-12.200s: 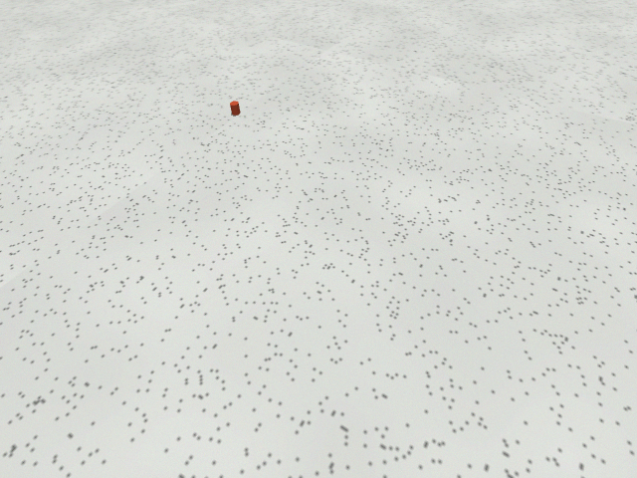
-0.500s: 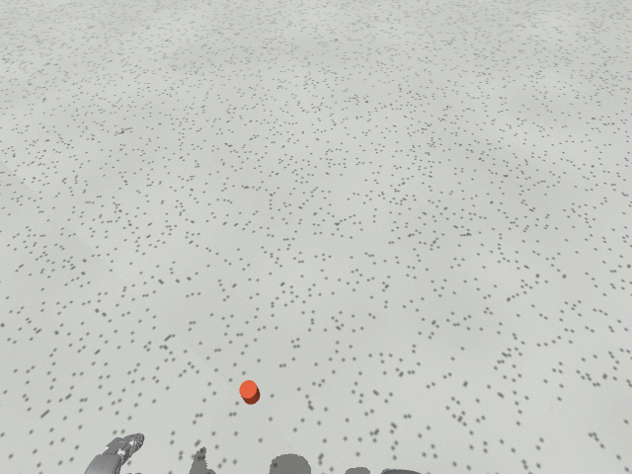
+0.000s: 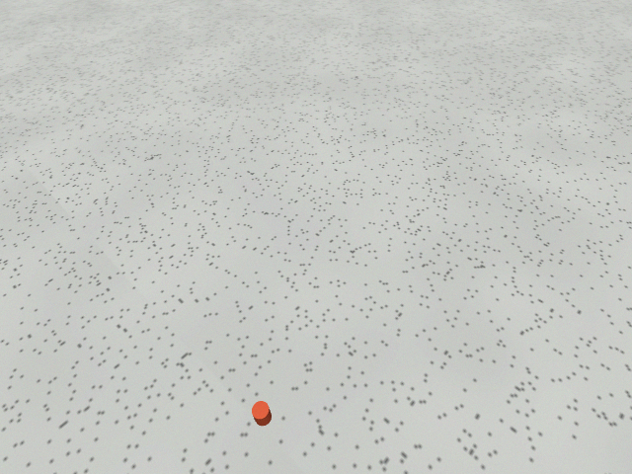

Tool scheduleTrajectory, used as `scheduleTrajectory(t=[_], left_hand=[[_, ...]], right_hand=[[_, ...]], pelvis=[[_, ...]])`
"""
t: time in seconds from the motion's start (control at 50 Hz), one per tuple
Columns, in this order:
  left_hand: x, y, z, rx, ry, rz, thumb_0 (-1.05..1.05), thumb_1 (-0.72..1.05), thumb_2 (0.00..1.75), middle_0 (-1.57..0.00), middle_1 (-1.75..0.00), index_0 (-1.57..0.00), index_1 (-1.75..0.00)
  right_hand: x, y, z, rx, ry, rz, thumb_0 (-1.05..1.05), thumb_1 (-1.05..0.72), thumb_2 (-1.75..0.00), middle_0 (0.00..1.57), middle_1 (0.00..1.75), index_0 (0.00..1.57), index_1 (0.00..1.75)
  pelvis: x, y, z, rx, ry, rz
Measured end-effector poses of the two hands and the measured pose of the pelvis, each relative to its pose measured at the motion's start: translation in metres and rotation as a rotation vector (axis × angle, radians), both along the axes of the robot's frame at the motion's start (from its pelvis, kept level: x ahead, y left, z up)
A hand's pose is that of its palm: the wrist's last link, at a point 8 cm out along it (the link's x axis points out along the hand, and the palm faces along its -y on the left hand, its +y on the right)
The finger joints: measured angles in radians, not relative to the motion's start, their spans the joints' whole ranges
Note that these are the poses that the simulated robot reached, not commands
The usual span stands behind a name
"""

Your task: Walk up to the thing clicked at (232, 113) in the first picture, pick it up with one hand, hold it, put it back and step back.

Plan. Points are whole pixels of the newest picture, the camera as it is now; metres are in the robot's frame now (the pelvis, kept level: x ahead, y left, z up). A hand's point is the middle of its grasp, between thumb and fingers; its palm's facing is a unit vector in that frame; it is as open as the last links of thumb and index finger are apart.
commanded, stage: walk up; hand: left
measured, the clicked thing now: (261, 413) +0.43 +0.22 -0.75
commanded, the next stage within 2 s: stand in 0.56 s
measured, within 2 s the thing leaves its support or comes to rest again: neither
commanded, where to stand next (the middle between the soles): +0.05 -0.01 m, yaw -1 degrees
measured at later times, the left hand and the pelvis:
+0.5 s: hand out of the picture +0.09 +0.26 -0.15, palm faces +0.03 -0.95 -0.32, open 7.4 cm; pelvis +0.01 +0.01 +0.00, yaw +0 degrees
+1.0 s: hand out of the picture +0.09 +0.26 -0.15, palm faces +0.00 -0.94 -0.35, open 7.4 cm; pelvis +0.03 +0.01 +0.01, yaw +0 degrees
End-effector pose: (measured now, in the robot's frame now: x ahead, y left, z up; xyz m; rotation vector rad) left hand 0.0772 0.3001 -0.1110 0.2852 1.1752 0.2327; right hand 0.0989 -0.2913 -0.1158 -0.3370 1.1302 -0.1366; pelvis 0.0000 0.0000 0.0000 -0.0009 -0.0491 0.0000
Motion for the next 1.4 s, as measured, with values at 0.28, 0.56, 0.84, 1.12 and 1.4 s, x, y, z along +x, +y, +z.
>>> scheduleTrajectory(t=[0.28,0.56,0.84,1.12,1.4], left_hand=[[0.006,0.005,-0.007,-0.030,0.022,0.002,0.01,0.90,0.90,-0.20,-0.30,-0.20,-0.30],[-0.001,0.009,-0.006,-0.020,0.055,0.019,0.01,0.90,0.90,-0.20,-0.30,-0.20,-0.30],[0.000,0.007,-0.001,0.006,0.069,-0.004,0.01,0.90,0.90,-0.20,-0.30,-0.20,-0.30],[0.018,0.002,-0.001,0.007,0.065,-0.014,0.01,0.90,0.90,-0.20,-0.30,-0.20,-0.30],[0.032,-0.001,0.002,0.011,0.032,-0.024,0.01,0.90,0.90,-0.20,-0.30,-0.20,-0.30]], right_hand=[[-0.023,0.004,0.004,-0.032,0.080,-0.040,0.01,-0.91,-0.90,0.20,0.30,0.20,0.30],[-0.010,0.010,0.001,-0.015,0.072,-0.035,0.01,-0.91,-0.90,0.20,0.30,0.20,0.30],[0.001,0.008,-0.002,0.003,0.071,-0.032,0.01,-0.91,-0.90,0.20,0.30,0.20,0.30],[0.000,-0.002,-0.002,-0.016,0.103,-0.048,0.01,-0.91,-0.90,0.20,0.30,0.20,0.30],[0.006,-0.004,-0.001,-0.016,0.083,-0.049,0.01,-0.91,-0.90,0.20,0.30,0.20,0.30]], pelvis=[[0.003,0.010,0.003,-0.002,0.007,0.004],[0.008,0.012,0.004,-0.001,0.014,0.008],[0.020,0.009,0.005,0.000,0.016,0.009],[0.029,0.004,0.006,0.001,0.019,0.007],[0.032,0.002,0.006,-0.001,0.014,0.005]])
